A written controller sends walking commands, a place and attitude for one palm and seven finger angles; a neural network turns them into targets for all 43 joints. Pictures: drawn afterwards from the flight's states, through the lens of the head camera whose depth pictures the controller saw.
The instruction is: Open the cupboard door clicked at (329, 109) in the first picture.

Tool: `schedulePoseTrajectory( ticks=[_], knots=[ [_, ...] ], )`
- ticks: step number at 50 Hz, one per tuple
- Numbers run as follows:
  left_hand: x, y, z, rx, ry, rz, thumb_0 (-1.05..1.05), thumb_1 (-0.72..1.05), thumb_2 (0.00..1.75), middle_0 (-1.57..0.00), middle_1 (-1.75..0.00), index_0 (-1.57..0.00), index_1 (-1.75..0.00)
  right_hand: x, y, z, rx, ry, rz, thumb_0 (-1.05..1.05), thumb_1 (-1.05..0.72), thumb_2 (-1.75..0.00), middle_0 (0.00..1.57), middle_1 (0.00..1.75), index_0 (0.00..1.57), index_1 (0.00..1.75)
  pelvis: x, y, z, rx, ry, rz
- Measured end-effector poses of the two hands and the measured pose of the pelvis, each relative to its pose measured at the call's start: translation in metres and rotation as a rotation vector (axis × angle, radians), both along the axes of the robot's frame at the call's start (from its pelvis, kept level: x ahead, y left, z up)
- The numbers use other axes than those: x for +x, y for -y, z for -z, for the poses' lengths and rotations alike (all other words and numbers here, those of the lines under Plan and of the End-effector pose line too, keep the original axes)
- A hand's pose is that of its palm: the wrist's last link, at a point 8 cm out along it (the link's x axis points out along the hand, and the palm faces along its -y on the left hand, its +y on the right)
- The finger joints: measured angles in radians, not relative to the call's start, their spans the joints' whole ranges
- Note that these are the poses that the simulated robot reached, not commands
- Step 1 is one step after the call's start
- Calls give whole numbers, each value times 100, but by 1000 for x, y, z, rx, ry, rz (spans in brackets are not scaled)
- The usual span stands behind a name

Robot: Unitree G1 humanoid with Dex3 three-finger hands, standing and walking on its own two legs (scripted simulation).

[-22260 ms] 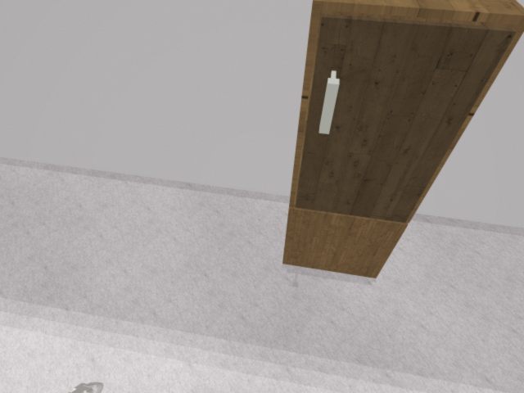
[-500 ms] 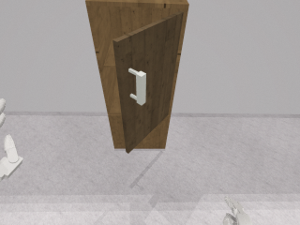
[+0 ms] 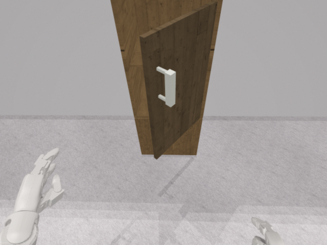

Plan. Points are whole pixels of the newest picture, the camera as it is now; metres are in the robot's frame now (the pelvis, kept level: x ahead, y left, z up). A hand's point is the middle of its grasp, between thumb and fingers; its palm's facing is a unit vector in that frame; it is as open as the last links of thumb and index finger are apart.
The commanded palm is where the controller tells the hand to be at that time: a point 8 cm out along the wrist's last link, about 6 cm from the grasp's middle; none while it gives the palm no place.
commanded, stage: let the arm hang, fingers relaxed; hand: left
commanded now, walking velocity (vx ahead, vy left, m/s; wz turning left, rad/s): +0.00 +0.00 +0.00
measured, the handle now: (165, 86) +0.57 +0.04 +0.08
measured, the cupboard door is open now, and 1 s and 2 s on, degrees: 50 50 50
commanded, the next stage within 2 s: look to check the result in 1.00 s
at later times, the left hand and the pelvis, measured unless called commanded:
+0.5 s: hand out of the picture -0.07 +0.17 -0.16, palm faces +0.06 -0.97 -0.22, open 7.3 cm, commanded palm none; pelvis +0.00 -0.01 +0.01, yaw +1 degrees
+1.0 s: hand out of the picture +0.02 +0.15 -0.17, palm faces +0.07 -0.98 -0.19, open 7.3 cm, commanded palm none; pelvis +0.01 -0.02 +0.01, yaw +1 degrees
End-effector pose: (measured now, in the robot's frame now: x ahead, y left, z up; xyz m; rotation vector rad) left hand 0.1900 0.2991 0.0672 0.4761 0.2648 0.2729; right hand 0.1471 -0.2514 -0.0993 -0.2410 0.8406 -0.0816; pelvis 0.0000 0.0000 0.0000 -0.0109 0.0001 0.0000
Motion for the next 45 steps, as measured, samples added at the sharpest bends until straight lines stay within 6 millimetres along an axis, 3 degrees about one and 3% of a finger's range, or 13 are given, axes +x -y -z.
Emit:
schedulePoseTrajectory(
  ticks=[2, 5, 9, 12, 15, 21, 26, 32, 40, 45],
  knots=[
    [-13, 5, 62, -82, -261, -34, 1, 90, 90, -20, -30, -20, -30, -11, 7, 10, -3, -58, 18, 1, -90, -90, 21, 30, 20, 30, -3, -1, 2, 5, 3, 1],
    [-55, 30, 138, -199, -595, -62, 1, 90, 90, -19, -30, -19, -30, -35, 15, 18, -15, -143, 58, 1, -91, -90, 21, 30, 20, 30, -6, 2, 3, 10, 14, 4],
    [-126, 75, 198, -352, -909, -84, 1, 91, 90, -20, -30, -20, -30, -82, 19, 22, -40, -302, 101, 1, -91, -90, 20, 30, 20, 30, -8, 6, 1, 8, 22, 4],
    [-174, 85, 212, -407, -1034, -171, 1, 96, 90, -20, -30, -20, -30, -119, 16, 26, -45, -438, 120, 1, -91, -90, 20, 30, 20, 30, -8, 10, -2, 2, 22, -5],
    [-213, 85, 214, -433, -1126, -233, 1, 97, 90, -20, -30, -20, -30, -151, 7, 29, -31, -554, 133, 1, -91, -90, 20, 30, 20, 30, -7, 12, -3, -4, 21, -13],
    [-259, 82, 205, -428, -1234, -327, 1, 94, 90, -20, -30, -20, -30, -188, -18, 37, 35, -672, 154, 1, -91, -90, 20, 30, 20, 30, -5, 12, -5, -4, 22, -18],
    [-262, 79, 199, -408, -1238, -352, 1, 92, 90, -20, -30, -20, -30, -193, -36, 45, 93, -680, 159, 1, -91, -90, 20, 30, 20, 30, -3, 11, -6, 1, 23, -14],
    [-235, 84, 200, -405, -1169, -331, 1, 91, 90, -20, -30, -20, -30, -180, -47, 50, 131, -640, 155, 1, -91, -90, 20, 30, 20, 30, 0, 12, -5, 8, 22, -11],
    [-188, 100, 205, -435, -1056, -269, 1, 91, 90, -20, -30, -20, -30, -159, -39, 50, 117, -591, 149, 1, -92, -90, 20, 30, 20, 30, 6, 16, -6, 11, 26, -15],
    [-178, 100, 206, -428, -1052, -260, 2, 93, 90, -20, -30, -20, -30, -151, -29, 46, 94, -577, 160, 1, -92, -90, 20, 30, 20, 30, 10, 19, -6, 10, 29, -13]
  ],
)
